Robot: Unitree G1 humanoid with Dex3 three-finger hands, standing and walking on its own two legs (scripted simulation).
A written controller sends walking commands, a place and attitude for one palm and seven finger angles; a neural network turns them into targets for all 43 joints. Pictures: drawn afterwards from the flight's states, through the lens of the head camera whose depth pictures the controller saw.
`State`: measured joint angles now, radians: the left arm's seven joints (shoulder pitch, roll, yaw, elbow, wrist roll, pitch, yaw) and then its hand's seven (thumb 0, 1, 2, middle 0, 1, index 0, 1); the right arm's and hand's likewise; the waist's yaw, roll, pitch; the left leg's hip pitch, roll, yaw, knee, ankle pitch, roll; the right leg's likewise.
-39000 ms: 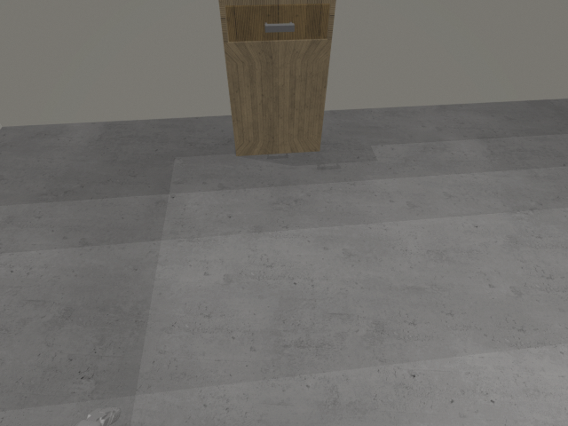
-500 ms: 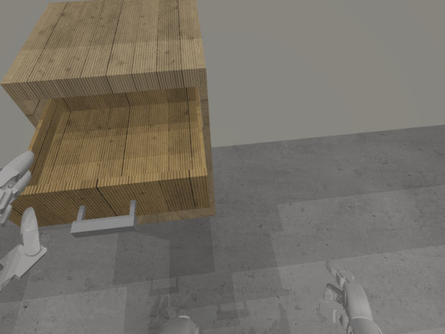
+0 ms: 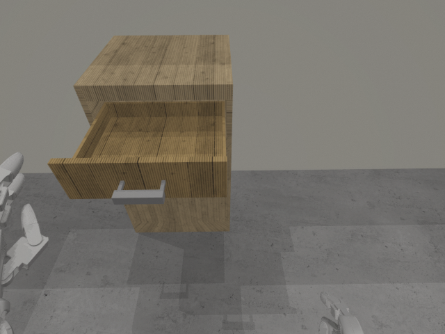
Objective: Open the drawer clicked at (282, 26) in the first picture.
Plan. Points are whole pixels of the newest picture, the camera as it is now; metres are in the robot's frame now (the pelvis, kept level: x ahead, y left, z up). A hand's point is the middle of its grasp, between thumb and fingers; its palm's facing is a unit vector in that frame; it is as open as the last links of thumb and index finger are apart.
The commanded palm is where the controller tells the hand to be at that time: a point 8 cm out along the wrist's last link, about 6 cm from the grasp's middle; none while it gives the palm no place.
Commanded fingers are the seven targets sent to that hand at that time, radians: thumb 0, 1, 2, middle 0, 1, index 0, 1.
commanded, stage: stop stepping back and stand still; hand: left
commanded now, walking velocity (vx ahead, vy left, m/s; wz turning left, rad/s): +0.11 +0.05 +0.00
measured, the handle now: (140, 190) +0.47 +0.24 -0.05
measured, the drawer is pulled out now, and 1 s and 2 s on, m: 0.29 0.29 0.29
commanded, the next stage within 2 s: let the arm hang, fingers relaxed in 0.22 s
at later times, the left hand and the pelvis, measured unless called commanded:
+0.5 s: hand (122, 322) +0.17 +0.20 -0.07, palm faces +0.11 -0.93 -0.36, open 7.4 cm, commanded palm none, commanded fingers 0.00 0.90 0.90 -0.20 -0.30 -0.20 -0.30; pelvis +0.00 -0.02 -0.01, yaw +3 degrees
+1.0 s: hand out of the picture -0.02 +0.17 -0.16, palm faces +0.05 -0.97 -0.23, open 7.3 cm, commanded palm none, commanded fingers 0.00 0.90 0.90 -0.20 -0.30 -0.20 -0.30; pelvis +0.00 -0.01 +0.01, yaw +0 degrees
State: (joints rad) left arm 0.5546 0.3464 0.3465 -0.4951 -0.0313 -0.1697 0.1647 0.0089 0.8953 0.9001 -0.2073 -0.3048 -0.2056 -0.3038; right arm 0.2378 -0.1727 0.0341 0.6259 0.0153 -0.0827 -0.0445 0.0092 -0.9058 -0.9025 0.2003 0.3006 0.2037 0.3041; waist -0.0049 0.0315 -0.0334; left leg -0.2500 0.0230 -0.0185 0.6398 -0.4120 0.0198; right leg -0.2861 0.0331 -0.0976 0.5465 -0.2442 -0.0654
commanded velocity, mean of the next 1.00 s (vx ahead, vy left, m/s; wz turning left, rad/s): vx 0.02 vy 0.01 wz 0.00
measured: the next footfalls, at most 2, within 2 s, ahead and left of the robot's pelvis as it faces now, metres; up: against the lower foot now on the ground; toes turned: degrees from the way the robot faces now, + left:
right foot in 0.30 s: +0.05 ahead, -0.09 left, +0.00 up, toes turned -4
